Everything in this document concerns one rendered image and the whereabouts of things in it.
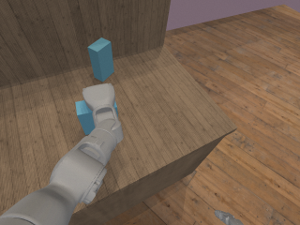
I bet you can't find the table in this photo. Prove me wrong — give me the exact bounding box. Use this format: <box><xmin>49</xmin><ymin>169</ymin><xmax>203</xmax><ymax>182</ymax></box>
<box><xmin>0</xmin><ymin>0</ymin><xmax>238</xmax><ymax>225</ymax></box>

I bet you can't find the robot left forearm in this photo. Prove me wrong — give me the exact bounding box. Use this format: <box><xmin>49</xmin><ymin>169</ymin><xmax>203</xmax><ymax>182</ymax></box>
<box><xmin>49</xmin><ymin>104</ymin><xmax>124</xmax><ymax>183</ymax></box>

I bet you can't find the robot left hand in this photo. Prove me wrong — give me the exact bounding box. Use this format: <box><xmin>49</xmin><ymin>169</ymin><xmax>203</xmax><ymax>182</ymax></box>
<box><xmin>82</xmin><ymin>83</ymin><xmax>115</xmax><ymax>111</ymax></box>

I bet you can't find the sponge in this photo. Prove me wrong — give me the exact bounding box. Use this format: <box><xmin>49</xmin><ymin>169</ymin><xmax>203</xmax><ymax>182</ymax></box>
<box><xmin>75</xmin><ymin>100</ymin><xmax>118</xmax><ymax>135</ymax></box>

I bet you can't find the robot right hand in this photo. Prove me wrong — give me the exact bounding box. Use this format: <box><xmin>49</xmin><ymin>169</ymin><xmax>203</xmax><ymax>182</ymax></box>
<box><xmin>215</xmin><ymin>210</ymin><xmax>244</xmax><ymax>225</ymax></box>

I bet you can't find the left robot upper arm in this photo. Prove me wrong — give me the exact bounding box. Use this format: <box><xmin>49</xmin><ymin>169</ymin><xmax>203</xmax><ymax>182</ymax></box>
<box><xmin>0</xmin><ymin>148</ymin><xmax>107</xmax><ymax>225</ymax></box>

